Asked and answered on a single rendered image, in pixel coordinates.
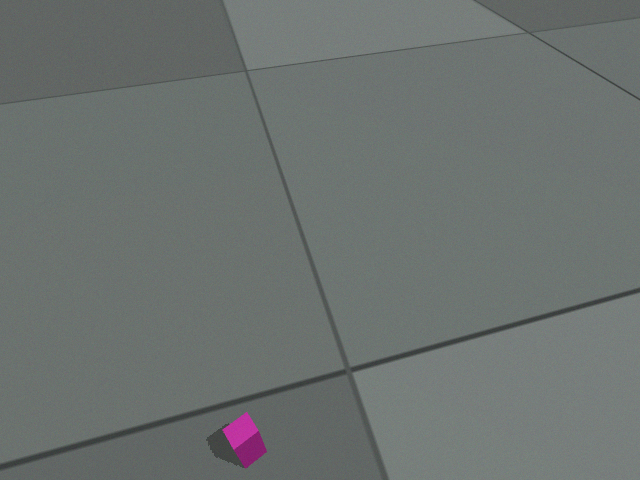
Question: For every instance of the carton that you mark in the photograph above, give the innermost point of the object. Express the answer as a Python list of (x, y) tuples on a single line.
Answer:
[(245, 439)]

